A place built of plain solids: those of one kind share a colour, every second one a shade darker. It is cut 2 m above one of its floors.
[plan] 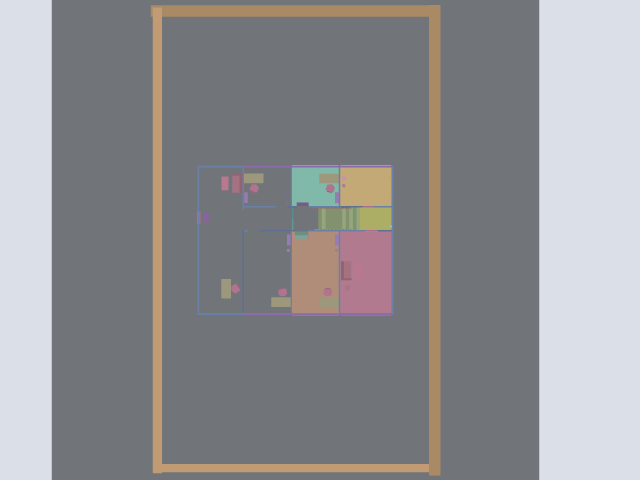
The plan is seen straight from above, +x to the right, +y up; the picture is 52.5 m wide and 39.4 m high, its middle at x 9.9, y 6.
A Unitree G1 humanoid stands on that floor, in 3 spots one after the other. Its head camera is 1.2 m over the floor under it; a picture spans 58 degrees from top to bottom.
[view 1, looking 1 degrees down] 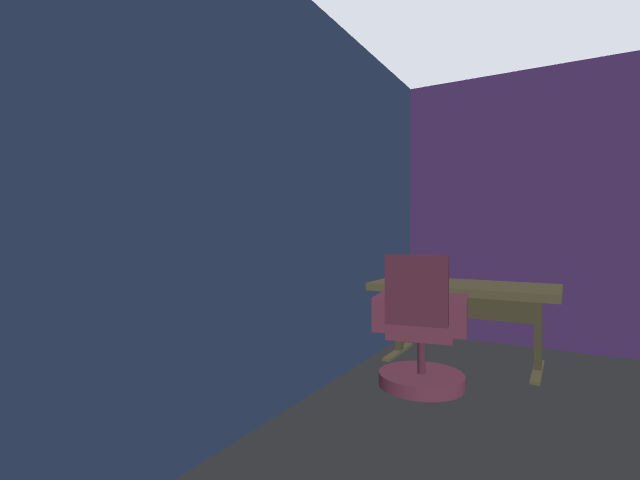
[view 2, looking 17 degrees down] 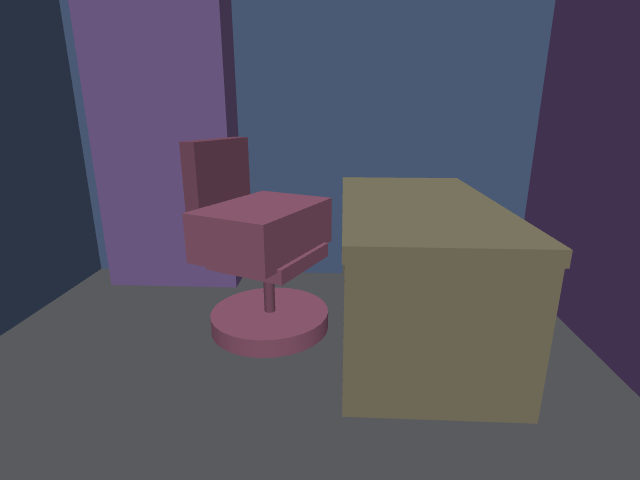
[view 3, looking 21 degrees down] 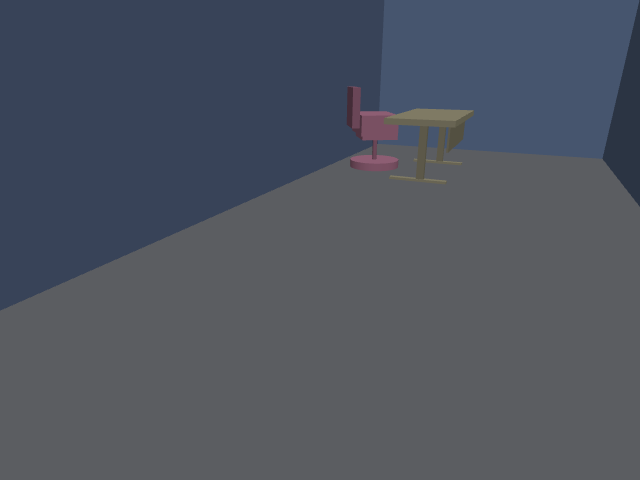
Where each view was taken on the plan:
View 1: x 5.84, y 5.01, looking -60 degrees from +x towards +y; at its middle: wall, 3.30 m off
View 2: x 6.72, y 10.65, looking -177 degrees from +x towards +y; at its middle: task_chair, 2.41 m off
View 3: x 1.10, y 7.74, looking -65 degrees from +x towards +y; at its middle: ground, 3.35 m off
